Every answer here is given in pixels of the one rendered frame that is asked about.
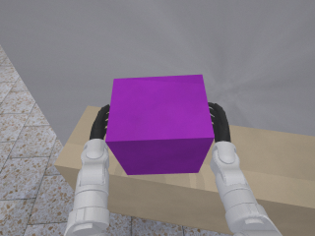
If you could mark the right robot hand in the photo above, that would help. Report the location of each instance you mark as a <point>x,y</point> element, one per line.
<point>220,126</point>

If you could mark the right robot forearm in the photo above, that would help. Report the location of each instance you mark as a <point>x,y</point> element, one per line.
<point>242,212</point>

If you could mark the left robot forearm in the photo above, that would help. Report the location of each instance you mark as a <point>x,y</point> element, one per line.
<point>90,214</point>

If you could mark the left robot hand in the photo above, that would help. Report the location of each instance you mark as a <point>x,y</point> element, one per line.
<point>98,130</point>

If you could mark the pedestal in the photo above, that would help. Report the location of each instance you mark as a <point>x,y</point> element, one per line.
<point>278,166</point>

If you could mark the carton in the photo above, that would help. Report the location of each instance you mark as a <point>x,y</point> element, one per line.
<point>159,125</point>

